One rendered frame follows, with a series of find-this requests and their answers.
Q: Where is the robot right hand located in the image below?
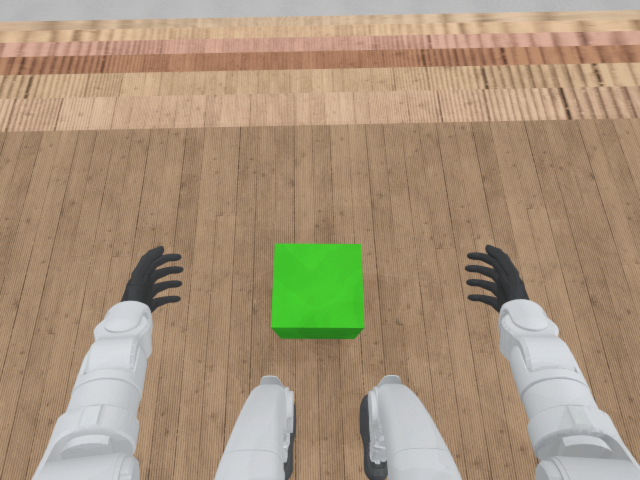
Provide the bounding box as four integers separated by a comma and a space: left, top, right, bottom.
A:
465, 245, 529, 313

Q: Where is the right robot thigh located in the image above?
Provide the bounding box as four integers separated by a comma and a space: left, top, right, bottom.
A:
368, 384, 462, 480

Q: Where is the right robot foot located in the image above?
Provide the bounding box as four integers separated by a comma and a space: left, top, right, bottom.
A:
359, 394, 388, 480

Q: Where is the left robot forearm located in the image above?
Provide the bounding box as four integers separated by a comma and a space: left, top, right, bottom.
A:
31, 301, 153, 480

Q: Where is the right robot upper arm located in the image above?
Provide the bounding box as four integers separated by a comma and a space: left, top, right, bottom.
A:
535, 456, 640, 480

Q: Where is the carton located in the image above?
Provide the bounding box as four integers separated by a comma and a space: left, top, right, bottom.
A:
271, 244, 364, 339

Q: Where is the left robot upper arm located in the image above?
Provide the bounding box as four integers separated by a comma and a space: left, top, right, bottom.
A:
36, 452, 140, 480

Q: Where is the robot left hand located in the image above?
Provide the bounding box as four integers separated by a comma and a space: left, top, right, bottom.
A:
121, 246, 183, 313

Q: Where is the right robot forearm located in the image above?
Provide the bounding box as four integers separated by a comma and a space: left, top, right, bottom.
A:
498, 299, 640, 470

